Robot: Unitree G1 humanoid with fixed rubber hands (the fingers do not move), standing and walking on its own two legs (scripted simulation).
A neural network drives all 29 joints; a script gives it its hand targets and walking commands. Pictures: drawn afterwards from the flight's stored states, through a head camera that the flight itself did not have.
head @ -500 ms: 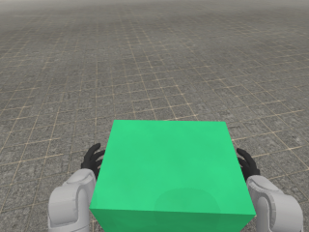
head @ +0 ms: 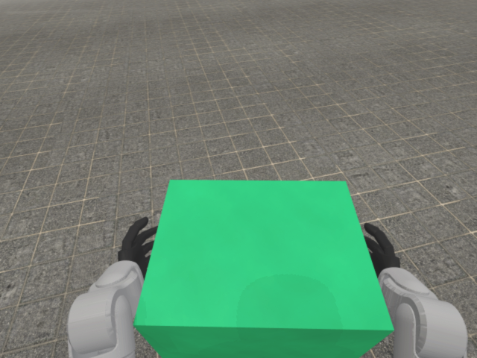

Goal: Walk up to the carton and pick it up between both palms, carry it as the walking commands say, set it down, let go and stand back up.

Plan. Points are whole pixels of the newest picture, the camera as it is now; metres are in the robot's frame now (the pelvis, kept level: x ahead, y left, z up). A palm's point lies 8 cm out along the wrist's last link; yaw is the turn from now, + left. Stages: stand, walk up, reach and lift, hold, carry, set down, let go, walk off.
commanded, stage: carry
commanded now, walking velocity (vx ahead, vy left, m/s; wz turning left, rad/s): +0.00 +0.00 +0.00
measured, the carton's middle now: (255, 284) +0.24 +0.00 +0.02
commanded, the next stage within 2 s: none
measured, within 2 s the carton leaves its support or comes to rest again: neither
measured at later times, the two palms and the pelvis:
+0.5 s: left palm (114, 295) +0.19 +0.20 +0.08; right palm (372, 292) +0.20 -0.16 +0.08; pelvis -0.04 +0.02 +0.00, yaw +2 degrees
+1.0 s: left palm (105, 312) +0.17 +0.22 +0.07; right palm (367, 305) +0.18 -0.15 +0.07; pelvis -0.06 +0.02 +0.00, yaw +2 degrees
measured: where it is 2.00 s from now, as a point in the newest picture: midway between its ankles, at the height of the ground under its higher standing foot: outside the picture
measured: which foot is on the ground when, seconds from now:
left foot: down 0.00-1.00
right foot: up 0.00-0.02, down 0.04-1.00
